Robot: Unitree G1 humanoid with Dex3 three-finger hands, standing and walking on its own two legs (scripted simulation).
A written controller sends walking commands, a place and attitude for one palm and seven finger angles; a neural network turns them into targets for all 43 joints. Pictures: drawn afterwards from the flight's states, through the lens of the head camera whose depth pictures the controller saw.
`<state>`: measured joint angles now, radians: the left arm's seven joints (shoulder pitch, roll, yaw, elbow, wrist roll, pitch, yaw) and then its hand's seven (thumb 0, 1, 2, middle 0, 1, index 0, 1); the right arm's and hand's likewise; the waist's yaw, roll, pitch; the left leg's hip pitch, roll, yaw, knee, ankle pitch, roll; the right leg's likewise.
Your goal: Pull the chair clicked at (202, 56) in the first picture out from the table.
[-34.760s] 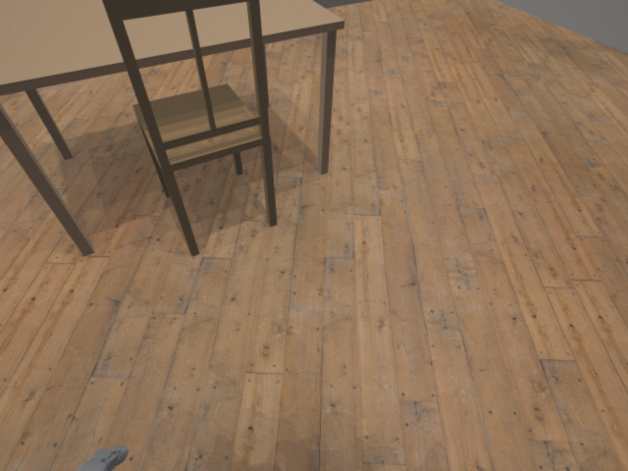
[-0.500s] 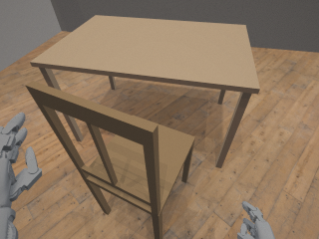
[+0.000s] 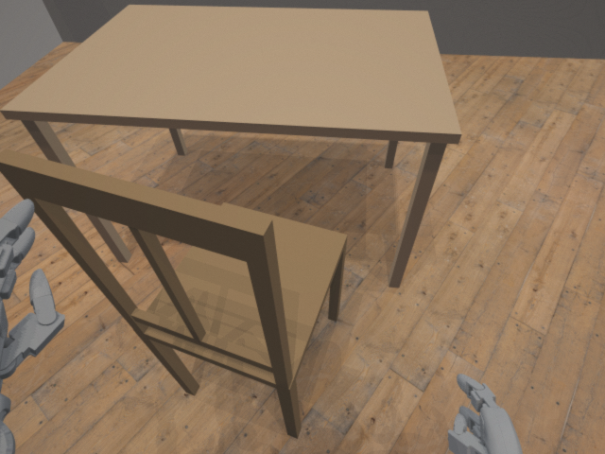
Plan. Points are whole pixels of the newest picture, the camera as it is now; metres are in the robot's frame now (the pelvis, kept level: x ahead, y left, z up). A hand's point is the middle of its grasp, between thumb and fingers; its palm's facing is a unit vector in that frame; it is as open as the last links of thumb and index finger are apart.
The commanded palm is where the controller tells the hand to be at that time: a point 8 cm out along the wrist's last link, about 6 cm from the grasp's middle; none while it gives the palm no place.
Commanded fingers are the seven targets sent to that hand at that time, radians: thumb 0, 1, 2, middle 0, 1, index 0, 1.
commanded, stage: step back with the hand held close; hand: left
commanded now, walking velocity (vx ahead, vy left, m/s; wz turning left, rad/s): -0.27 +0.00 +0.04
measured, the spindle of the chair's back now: (175, 291) +0.37 +0.23 -0.04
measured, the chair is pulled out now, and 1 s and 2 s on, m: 0.31 0.31 0.31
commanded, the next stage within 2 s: stop stepping back and stand still in 1.72 s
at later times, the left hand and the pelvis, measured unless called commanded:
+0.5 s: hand (27, 389) +0.15 +0.24 +0.16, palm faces +0.45 -0.76 -0.47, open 7.5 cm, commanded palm +0.08 +0.29 +0.18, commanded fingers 0.00 0.90 0.90 -0.20 -0.30 -0.20 -0.30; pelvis -0.05 -0.02 -0.01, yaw +1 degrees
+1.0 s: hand (3, 401) +0.14 +0.25 +0.17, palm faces +0.49 -0.73 -0.47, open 7.4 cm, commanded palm +0.08 +0.28 +0.18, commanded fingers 0.00 0.90 0.90 -0.20 -0.30 -0.20 -0.30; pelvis -0.05 -0.02 -0.01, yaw +1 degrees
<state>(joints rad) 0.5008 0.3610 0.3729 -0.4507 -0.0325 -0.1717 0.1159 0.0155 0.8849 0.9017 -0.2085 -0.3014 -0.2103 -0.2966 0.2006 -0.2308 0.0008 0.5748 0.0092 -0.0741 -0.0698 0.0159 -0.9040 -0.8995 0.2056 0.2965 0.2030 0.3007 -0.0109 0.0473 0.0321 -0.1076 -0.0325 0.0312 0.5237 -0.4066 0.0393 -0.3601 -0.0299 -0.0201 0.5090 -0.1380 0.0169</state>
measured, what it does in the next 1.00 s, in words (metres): shifts its weight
